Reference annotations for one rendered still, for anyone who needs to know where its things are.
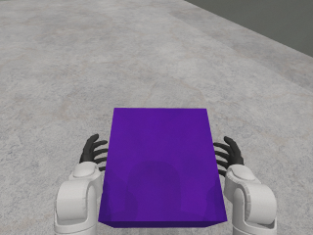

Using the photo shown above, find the robot left hand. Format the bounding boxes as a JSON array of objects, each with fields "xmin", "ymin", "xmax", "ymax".
[{"xmin": 79, "ymin": 133, "xmax": 109, "ymax": 171}]

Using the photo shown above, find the left robot forearm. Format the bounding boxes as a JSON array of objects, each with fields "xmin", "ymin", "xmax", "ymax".
[{"xmin": 54, "ymin": 162, "xmax": 103, "ymax": 235}]

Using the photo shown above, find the robot right hand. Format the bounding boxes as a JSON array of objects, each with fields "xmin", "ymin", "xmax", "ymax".
[{"xmin": 213, "ymin": 136, "xmax": 244, "ymax": 177}]

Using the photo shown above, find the carton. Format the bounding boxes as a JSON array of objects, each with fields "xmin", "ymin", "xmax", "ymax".
[{"xmin": 98, "ymin": 108, "xmax": 228, "ymax": 228}]

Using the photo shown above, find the right robot forearm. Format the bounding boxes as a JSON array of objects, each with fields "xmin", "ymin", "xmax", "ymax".
[{"xmin": 223, "ymin": 164, "xmax": 278, "ymax": 235}]

